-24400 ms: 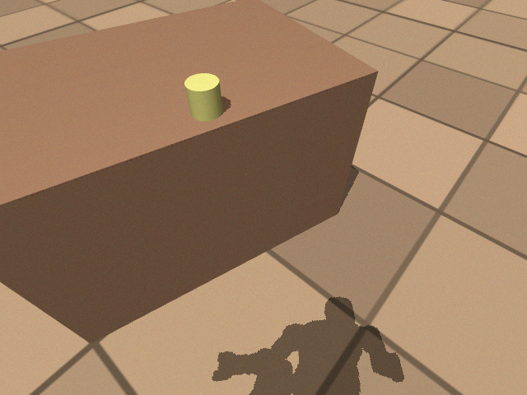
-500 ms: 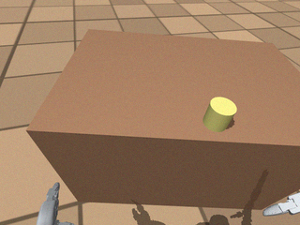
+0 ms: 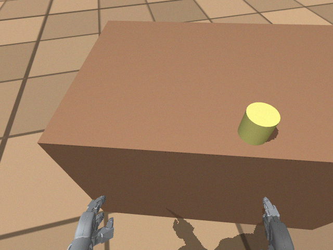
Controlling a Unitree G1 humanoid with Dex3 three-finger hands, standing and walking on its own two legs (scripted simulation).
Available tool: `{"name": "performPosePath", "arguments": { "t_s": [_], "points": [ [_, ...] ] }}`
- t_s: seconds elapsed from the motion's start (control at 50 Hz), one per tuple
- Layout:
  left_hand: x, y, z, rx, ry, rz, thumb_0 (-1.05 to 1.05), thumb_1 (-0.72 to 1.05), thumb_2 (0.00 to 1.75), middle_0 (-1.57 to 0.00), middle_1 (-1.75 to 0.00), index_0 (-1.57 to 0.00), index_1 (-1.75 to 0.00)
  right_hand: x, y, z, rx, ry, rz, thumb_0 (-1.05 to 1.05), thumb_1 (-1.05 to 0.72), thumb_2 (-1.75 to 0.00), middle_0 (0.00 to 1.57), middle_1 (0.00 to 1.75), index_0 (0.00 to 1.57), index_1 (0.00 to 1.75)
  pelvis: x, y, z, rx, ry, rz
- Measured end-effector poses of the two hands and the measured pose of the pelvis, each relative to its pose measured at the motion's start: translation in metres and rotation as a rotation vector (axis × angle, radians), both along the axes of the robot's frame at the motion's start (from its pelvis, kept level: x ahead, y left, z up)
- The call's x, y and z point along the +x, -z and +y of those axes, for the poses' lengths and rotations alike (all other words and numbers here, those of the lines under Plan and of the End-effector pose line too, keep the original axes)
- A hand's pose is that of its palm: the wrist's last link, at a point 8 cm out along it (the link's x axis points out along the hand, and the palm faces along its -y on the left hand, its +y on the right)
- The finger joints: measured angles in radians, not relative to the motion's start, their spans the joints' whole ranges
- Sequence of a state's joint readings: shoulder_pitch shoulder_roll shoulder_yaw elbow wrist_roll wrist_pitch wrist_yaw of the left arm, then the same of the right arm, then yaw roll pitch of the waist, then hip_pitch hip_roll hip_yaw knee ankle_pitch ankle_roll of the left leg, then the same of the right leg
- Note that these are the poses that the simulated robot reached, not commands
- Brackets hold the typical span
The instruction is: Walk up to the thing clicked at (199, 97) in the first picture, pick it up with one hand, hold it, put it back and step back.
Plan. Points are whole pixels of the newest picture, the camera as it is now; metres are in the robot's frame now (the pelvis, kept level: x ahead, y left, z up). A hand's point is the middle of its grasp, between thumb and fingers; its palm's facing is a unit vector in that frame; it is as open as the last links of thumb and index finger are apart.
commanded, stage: home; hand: right
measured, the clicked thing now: (257, 124) +0.44 -0.23 +0.02
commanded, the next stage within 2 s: none
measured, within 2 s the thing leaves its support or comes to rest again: neither
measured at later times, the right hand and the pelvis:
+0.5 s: hand (242, 224) +0.20 -0.17 -0.10, palm faces +0.07 +0.97 -0.24, open 17.6 cm; pelvis +0.02 +0.00 +0.00, yaw +1 degrees
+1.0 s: hand out of the picture +0.06 -0.26 -0.14, palm faces -0.08 +0.92 -0.39, open 17.6 cm; pelvis -0.01 +0.00 +0.00, yaw +2 degrees
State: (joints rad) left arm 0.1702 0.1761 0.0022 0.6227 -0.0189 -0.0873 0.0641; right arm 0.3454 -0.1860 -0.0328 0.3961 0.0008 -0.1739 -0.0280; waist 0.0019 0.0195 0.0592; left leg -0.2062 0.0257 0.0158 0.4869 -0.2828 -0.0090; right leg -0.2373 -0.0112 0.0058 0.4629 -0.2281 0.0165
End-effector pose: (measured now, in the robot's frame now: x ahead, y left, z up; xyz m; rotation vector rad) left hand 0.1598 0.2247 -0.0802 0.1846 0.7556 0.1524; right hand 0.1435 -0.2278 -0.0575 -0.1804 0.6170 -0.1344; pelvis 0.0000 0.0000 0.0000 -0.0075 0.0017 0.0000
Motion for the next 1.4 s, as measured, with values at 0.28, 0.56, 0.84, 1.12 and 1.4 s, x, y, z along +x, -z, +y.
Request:
{"name": "performPosePath", "arguments": {
  "t_s": [0.28,0.56,0.84,1.12,1.4],
  "points": [
    [-0.017,0.020,0.009,0.009,-0.006,0.140,0.01,0.89,0.89,-0.20,-0.29,-0.20,-0.29,0.031,0.013,-0.005,-0.035,0.053,0.070,-0.01,0.55,-0.04,0.06,0.05,0.05,0.05,0.016,0.001,-0.001,0.006,-0.013,0.015],
    [-0.025,0.025,0.031,0.042,0.013,0.210,0.01,0.90,0.90,-0.20,-0.29,-0.20,-0.30,0.030,0.030,0.000,-0.077,-0.059,0.194,-0.01,0.55,-0.04,0.06,0.05,0.05,0.05,0.017,0.003,0.004,0.002,-0.018,0.010],
    [-0.081,0.028,0.083,0.120,-0.042,0.360,0.01,0.90,0.90,-0.20,-0.29,-0.20,-0.30,-0.054,0.039,-0.074,-0.203,0.026,0.483,-0.01,0.56,-0.03,0.06,0.04,0.05,0.05,0.005,-0.001,0.003,0.007,-0.025,-0.051],
    [-0.136,0.036,0.069,0.089,-0.057,0.494,0.01,0.90,0.90,-0.20,-0.29,-0.20,-0.30,-0.100,0.051,-0.074,-0.166,0.017,0.611,0.00,0.56,-0.03,0.06,0.04,0.05,0.05,-0.018,-0.006,-0.004,0.010,-0.029,-0.065],
    [-0.153,0.033,0.065,0.102,-0.088,0.549,0.01,0.90,0.90,-0.20,-0.29,-0.21,-0.30,-0.101,0.057,-0.081,-0.152,0.016,0.637,0.00,0.57,-0.03,0.06,0.04,0.05,0.05,-0.019,-0.007,-0.013,0.007,-0.030,-0.056]
  ]
}}
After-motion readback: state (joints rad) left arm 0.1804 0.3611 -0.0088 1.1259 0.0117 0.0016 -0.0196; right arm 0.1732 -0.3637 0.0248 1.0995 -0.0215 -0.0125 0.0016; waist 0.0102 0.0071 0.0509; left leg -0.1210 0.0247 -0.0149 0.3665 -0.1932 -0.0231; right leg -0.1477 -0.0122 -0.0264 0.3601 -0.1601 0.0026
